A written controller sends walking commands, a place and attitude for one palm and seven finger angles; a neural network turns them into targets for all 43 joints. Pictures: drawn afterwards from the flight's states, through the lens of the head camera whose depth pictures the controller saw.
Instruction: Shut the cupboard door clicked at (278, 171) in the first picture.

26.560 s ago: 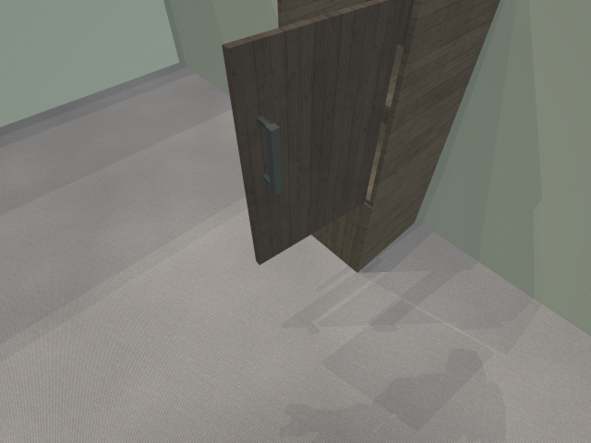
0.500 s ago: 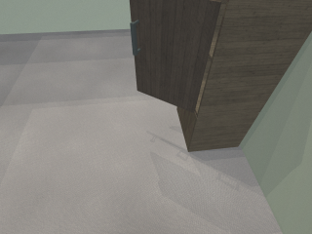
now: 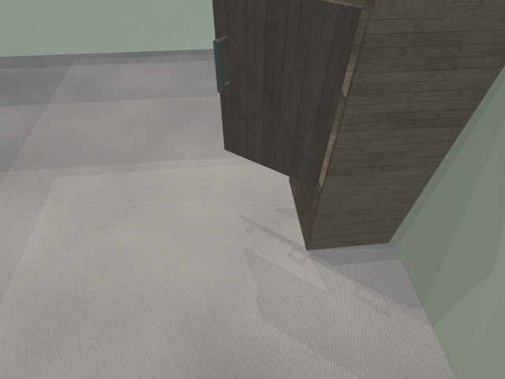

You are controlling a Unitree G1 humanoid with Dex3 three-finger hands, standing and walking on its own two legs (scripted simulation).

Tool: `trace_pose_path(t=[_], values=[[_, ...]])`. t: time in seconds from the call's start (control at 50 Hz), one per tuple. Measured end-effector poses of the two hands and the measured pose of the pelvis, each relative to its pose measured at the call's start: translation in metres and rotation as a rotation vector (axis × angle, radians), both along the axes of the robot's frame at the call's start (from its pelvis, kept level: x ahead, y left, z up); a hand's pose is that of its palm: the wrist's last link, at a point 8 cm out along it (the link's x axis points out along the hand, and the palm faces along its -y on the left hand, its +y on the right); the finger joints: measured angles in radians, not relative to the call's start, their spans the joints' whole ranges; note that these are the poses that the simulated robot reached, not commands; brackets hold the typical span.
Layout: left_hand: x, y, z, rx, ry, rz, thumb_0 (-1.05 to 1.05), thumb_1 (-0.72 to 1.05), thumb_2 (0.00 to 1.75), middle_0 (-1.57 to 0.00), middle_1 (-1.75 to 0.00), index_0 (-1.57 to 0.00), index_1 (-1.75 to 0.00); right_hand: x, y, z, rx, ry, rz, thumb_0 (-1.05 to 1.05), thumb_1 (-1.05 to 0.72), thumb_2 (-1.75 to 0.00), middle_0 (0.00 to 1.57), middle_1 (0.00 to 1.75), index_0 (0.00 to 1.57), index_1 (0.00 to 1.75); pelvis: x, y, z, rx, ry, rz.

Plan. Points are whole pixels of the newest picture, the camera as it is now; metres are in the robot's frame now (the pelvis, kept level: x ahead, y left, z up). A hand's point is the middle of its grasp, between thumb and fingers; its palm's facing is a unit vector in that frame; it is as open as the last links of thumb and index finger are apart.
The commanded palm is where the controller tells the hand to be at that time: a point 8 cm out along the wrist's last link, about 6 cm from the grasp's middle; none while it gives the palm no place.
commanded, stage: walk to a spot facing it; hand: left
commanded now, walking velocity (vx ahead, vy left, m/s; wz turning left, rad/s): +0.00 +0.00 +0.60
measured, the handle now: (223, 65) +0.95 +0.13 +0.02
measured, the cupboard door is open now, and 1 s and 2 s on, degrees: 53 53 53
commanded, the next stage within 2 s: turn to face it in 1.96 s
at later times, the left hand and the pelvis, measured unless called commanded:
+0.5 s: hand out of the picture +0.02 +0.23 -0.17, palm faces +0.28 -0.92 -0.26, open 7.4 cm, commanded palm none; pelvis -0.02 +0.00 -0.01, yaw +17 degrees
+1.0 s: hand out of the picture -0.11 +0.18 -0.19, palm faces +0.61 -0.75 -0.25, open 7.4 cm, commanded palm none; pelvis -0.02 -0.02 -0.02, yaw +38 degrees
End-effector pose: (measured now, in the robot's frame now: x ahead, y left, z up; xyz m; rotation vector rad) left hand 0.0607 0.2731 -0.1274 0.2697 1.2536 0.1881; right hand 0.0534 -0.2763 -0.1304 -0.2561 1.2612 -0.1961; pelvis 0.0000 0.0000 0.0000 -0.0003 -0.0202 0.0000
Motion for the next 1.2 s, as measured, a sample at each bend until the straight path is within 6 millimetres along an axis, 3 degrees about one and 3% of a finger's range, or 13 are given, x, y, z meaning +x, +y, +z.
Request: trace_pose_path(t=[0.1,0.28,0.38,0.48,0.58,0.64,0.74,0.84,0.94,1.02,1.1,1.2], values=[[-0.007,-0.006,-0.01,-0.018,-0.015,0.051,0.0,0.9,0.9,-0.2,-0.3,-0.2,-0.3,-0.002,0.013,-0.012,0.027,0.046,0.029,0.01,-0.9,-0.9,0.2,0.3,0.2,0.3,-0.002,0.0,-0.008,-0.011,0.002,0.05],[-0.047,0.0,-0.045,-0.079,0.02,0.175,0.0,0.9,0.9,-0.2,-0.3,-0.2,-0.3,0.005,0.055,-0.029,0.052,0.078,0.118,0.01,-0.9,-0.9,0.2,0.3,0.2,0.3,-0.005,0.02,-0.03,-0.007,-0.012,0.164],[-0.057,0.004,-0.03,-0.07,0.018,0.232,0.01,0.91,0.9,-0.2,-0.3,-0.2,-0.3,0.004,0.066,-0.022,0.065,0.1,0.173,0.01,-0.9,-0.9,0.2,0.3,0.2,0.3,-0.012,0.018,-0.018,-0.013,0.021,0.222],[-0.059,0.001,-0.012,-0.043,-0.051,0.278,0.01,0.91,0.9,-0.2,-0.3,-0.2,-0.3,0.013,0.058,-0.018,0.068,0.114,0.227,0.01,-0.9,-0.9,0.2,0.3,0.2,0.3,-0.015,0.007,-0.01,-0.032,0.041,0.286],[-0.066,-0.012,-0.003,-0.001,-0.111,0.333,0.01,0.91,0.9,-0.2,-0.3,-0.2,-0.3,0.039,0.035,-0.023,0.065,0.099,0.282,0.01,-0.9,-0.9,0.2,0.3,0.2,0.3,-0.015,-0.016,-0.013,-0.027,0.05,0.362],[-0.084,-0.024,-0.001,0.03,-0.113,0.375,0.0,0.91,0.9,-0.2,-0.3,-0.2,-0.3,0.063,0.022,-0.029,0.061,0.075,0.32,0.01,-0.9,-0.9,0.2,0.3,0.2,0.3,-0.016,-0.029,-0.017,-0.005,0.051,0.403],[-0.117,-0.045,0.004,0.022,-0.056,0.45,0.0,0.9,0.9,-0.2,-0.3,-0.2,-0.3,0.101,0.021,-0.016,0.063,0.015,0.395,0.01,-0.9,-0.9,0.2,0.3,0.2,0.3,-0.014,-0.035,-0.008,0.023,0.037,0.477],[-0.144,-0.057,-0.003,-0.008,-0.054,0.531,0.01,0.9,0.9,-0.2,-0.3,-0.2,-0.3,0.13,0.043,-0.009,0.059,-0.004,0.507,0.01,-0.91,-0.9,0.19,0.3,0.19,0.3,-0.016,-0.035,-0.008,0.037,0.038,0.561],[-0.187,-0.058,-0.025,-0.045,-0.045,0.648,0.0,0.9,0.9,-0.2,-0.3,-0.2,-0.3,0.156,0.088,-0.01,0.05,-0.06,0.652,0.01,-0.91,-0.9,0.19,0.3,0.19,0.3,-0.022,-0.022,-0.022,0.012,0.043,0.641],[-0.212,-0.056,-0.031,-0.059,0.013,0.711,0.01,0.9,0.9,-0.2,-0.3,-0.2,-0.3,0.161,0.114,-0.006,0.061,-0.098,0.727,0.01,-0.9,-0.9,0.2,0.3,0.2,0.3,-0.02,-0.017,-0.022,0.015,0.038,0.673],[-0.207,-0.049,-0.017,-0.047,-0.013,0.747,0.01,0.91,0.9,-0.2,-0.3,-0.2,-0.3,0.156,0.12,-0.005,0.072,-0.054,0.757,0.01,-0.9,-0.9,0.2,0.3,0.2,0.3,-0.009,-0.013,-0.013,0.006,0.035,0.715],[-0.176,-0.038,0.0,0.0,-0.089,0.761,0.01,0.91,0.9,-0.19,-0.3,-0.19,-0.3,0.16,0.115,-0.019,0.084,0.049,0.769,0.01,-0.9,-0.9,0.2,0.3,0.2,0.3,0.017,-0.01,-0.012,0.005,0.031,0.768]])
